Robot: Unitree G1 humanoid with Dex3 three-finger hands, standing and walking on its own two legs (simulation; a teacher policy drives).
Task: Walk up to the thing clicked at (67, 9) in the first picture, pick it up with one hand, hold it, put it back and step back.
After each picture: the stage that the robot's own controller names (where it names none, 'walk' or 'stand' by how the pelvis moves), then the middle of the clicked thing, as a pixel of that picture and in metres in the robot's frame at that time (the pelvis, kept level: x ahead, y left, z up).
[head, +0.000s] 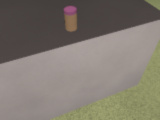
stand; (70, 19) +0.78 +0.09 +0.02
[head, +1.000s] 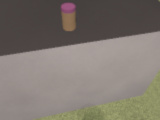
walk; (68, 17) +0.70 +0.12 +0.04
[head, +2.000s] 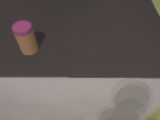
stand; (26, 38) +0.49 +0.25 +0.06
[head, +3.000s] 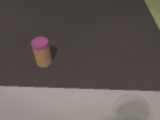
stand; (42, 52) +0.50 +0.20 +0.02
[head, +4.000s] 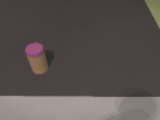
stand; (37, 59) +0.47 +0.20 +0.02
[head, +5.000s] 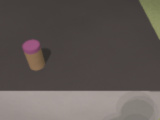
stand; (34, 55) +0.49 +0.22 +0.02
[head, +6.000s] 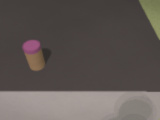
stand; (34, 55) +0.49 +0.23 +0.02
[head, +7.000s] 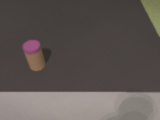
stand; (34, 55) +0.49 +0.22 +0.02
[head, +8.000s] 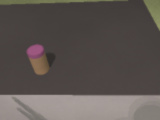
rise first; (38, 60) +0.48 +0.24 +0.02
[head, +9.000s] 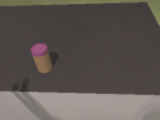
go down; (42, 58) +0.49 +0.23 +0.02
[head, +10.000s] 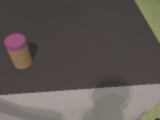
go down; (19, 52) +0.47 +0.22 +0.04
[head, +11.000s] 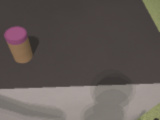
close in; (19, 45) +0.48 +0.22 +0.05
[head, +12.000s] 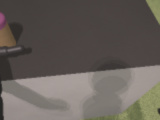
close; out of the picture +0.49 +0.24 +0.08
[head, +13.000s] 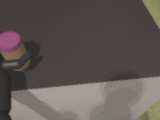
lift; (14, 52) +0.43 +0.21 +0.10
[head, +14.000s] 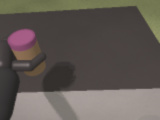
lift; (28, 53) +0.33 +0.17 +0.22
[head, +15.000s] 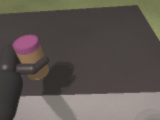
hold; (32, 58) +0.34 +0.17 +0.19
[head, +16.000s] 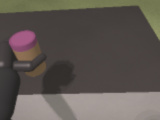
hold; (29, 54) +0.34 +0.17 +0.21
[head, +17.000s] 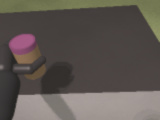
crouch; (29, 57) +0.34 +0.17 +0.20
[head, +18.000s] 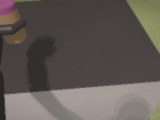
crouch; (10, 22) +0.46 +0.22 +0.22
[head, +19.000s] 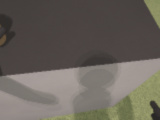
lower; out of the picture +0.50 +0.24 +0.08
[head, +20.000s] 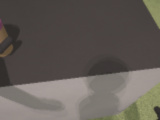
lower; out of the picture +0.48 +0.24 +0.08
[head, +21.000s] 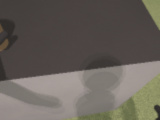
lower; out of the picture +0.50 +0.24 +0.08
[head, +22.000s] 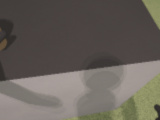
lower; out of the picture +0.50 +0.25 +0.08
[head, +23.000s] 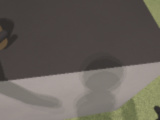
loosen; out of the picture +0.50 +0.25 +0.08
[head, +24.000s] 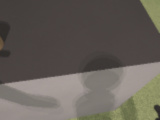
withdraw; out of the picture +0.49 +0.25 +0.08
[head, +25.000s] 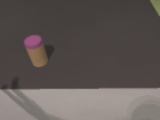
sink last; (36, 51) +0.49 +0.23 +0.06
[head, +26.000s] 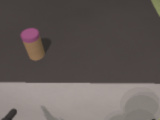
stand; (33, 44) +0.51 +0.24 +0.05
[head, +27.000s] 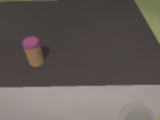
stand; (33, 52) +0.52 +0.24 +0.03
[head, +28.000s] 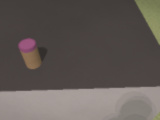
stand; (30, 54) +0.51 +0.24 +0.02
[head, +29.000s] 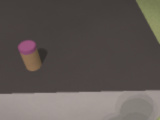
stand; (30, 56) +0.49 +0.24 +0.02
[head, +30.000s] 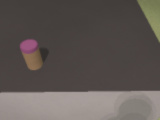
stand; (32, 55) +0.50 +0.23 +0.02
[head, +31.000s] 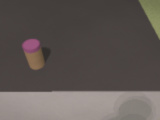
stand; (34, 54) +0.50 +0.22 +0.02
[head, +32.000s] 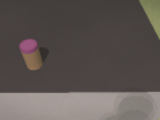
walk; (31, 55) +0.49 +0.23 +0.02
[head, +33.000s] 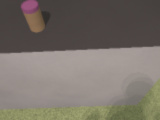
walk; (33, 16) +0.62 +0.24 +0.04
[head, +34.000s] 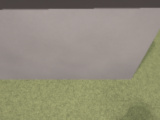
walk; out of the picture +0.87 +0.21 +0.05
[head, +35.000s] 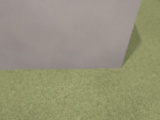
stand; out of the picture +1.13 +0.28 +0.04
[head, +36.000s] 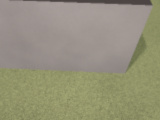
stand; out of the picture +1.12 +0.20 +0.02
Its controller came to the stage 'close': yes
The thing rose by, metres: 0.21
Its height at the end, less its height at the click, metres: +0.00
